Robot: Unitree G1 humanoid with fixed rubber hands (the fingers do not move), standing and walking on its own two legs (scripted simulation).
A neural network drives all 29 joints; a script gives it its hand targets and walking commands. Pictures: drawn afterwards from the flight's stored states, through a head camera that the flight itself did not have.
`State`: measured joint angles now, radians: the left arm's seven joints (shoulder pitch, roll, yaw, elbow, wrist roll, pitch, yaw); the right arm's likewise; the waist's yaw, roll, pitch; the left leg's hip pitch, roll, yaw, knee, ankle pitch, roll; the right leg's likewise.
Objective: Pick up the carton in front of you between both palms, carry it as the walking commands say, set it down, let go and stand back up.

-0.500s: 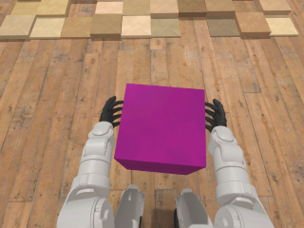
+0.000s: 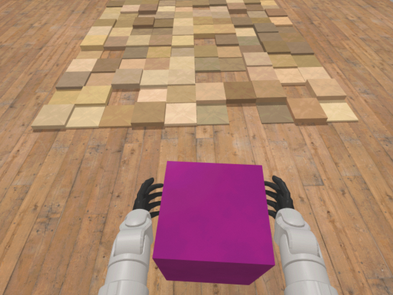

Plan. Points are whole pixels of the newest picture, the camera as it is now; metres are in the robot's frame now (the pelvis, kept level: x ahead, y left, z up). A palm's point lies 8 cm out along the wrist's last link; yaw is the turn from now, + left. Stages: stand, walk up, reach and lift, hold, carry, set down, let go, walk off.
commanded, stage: reach and lift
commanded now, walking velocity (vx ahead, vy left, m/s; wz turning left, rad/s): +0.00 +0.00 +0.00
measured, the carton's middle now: (210, 227) +0.31 +0.00 -0.08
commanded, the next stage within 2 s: hold in 1.20 s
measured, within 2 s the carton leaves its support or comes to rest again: neither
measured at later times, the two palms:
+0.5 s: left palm (137, 208) +0.29 +0.15 +0.05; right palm (295, 205) +0.30 -0.15 +0.06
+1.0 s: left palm (135, 201) +0.30 +0.15 +0.06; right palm (294, 199) +0.30 -0.15 +0.07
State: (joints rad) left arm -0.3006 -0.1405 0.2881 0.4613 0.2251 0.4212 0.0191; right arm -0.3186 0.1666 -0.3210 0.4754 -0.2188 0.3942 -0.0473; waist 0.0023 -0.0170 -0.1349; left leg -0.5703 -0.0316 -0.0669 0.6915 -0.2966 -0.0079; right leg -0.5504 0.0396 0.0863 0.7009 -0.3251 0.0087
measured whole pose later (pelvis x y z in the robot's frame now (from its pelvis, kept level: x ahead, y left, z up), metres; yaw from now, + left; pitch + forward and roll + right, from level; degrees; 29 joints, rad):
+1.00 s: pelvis +0.01 +0.00 +0.03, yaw +0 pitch -5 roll +0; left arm -0.27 -0.15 0.23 0.30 0.29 0.68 -0.01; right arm -0.30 0.16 -0.27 0.33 -0.30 0.65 0.00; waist 0.00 -0.01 0.01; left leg -0.08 -0.02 -0.07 0.36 -0.18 0.00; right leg -0.06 0.02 0.09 0.37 -0.21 0.01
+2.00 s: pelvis +0.00 +0.00 +0.03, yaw +0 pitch -8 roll +0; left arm -0.29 -0.16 0.22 0.24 0.30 0.77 -0.02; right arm -0.31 0.16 -0.26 0.26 -0.30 0.74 0.01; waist 0.00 -0.01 0.03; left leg -0.03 -0.02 -0.07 0.35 -0.17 0.00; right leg -0.01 0.02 0.09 0.36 -0.20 0.01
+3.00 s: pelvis +0.22 +0.01 +0.02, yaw -5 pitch +5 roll +1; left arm 0.02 -0.13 0.07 -0.51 0.02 1.23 0.15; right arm 0.00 0.13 -0.05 -0.48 -0.03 1.19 -0.15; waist 0.00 -0.01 -0.16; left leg -0.32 0.02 0.24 0.45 -0.23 0.07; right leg -0.45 -0.07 -0.06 1.07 -0.38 -0.02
